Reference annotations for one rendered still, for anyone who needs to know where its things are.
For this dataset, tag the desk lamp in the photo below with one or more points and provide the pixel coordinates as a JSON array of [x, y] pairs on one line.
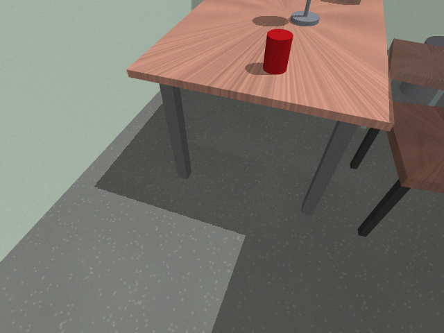
[[305, 18]]

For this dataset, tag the table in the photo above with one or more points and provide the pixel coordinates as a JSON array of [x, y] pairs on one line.
[[337, 69]]

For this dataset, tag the chair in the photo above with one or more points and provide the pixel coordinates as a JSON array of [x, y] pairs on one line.
[[419, 64], [417, 144]]

